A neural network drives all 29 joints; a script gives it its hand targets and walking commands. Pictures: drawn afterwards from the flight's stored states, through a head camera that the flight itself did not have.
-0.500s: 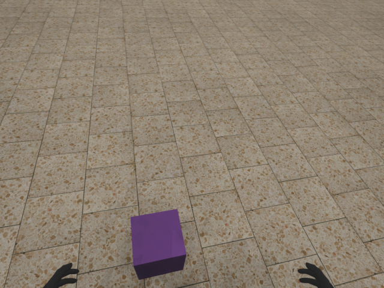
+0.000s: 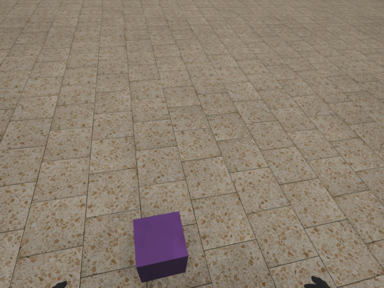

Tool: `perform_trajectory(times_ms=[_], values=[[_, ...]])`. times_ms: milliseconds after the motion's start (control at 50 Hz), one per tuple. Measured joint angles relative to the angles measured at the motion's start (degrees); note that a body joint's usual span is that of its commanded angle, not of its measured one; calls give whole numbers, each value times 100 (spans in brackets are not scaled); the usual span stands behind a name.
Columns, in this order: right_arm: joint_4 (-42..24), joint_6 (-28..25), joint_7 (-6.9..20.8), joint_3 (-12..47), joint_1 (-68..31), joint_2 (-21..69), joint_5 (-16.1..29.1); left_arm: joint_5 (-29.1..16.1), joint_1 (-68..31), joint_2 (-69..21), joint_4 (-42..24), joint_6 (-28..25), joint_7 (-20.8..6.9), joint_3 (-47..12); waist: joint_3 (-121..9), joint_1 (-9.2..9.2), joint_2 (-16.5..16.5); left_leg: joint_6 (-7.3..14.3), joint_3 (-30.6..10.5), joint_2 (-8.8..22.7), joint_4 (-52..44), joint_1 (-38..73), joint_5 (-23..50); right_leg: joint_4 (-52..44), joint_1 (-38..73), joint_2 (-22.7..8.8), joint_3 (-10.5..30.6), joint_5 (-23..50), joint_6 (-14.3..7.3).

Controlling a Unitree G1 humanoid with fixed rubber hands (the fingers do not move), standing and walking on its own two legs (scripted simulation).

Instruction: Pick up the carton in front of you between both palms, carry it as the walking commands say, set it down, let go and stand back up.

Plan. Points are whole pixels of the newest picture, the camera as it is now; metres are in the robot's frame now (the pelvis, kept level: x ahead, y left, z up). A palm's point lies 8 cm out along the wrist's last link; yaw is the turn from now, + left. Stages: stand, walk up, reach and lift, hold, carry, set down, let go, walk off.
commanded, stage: stand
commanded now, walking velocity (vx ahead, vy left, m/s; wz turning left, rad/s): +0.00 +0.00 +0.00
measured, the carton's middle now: (160, 247) +0.43 +0.10 -0.65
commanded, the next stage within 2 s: none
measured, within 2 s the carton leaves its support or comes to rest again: neither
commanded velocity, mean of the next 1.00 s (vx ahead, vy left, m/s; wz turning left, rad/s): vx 0.00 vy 0.00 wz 0.00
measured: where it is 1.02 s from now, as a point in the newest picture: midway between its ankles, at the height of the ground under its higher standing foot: outside the picture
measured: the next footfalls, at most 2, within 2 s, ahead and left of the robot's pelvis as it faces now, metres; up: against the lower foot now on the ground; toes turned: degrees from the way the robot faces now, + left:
none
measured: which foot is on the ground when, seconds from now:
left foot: down 0.00-1.00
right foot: down 0.00-1.00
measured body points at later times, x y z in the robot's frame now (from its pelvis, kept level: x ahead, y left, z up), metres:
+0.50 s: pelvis -0.01 +0.00 +0.00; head -0.01 +0.02 +0.45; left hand +0.08 +0.31 -0.13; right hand +0.10 -0.31 -0.10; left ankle +0.01 +0.10 -0.74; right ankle -0.06 -0.14 -0.74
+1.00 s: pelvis -0.01 +0.00 +0.00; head -0.01 +0.01 +0.45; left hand +0.07 +0.31 -0.12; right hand +0.10 -0.32 -0.10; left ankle +0.01 +0.10 -0.74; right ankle -0.06 -0.14 -0.74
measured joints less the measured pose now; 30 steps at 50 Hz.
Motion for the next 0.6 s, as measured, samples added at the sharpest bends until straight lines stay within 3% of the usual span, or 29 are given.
perform_trajectory(times_ms=[600], values=[[518,-34,27,84,-125,-148,61,-46,-120,102,618,-50,-38,-78,32,20,63,-8,-67,-7,-304,71,275,-271,75,-6,-65,237,-7]])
